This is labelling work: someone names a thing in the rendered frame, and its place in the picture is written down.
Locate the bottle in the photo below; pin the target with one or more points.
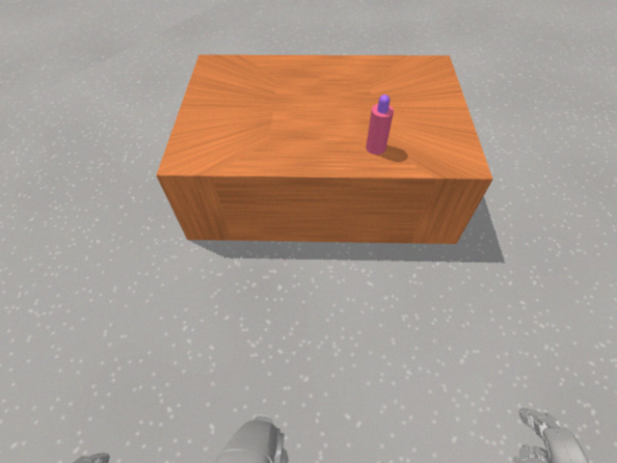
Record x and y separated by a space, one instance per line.
379 126

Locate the right robot hand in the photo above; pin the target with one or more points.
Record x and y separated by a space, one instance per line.
561 444

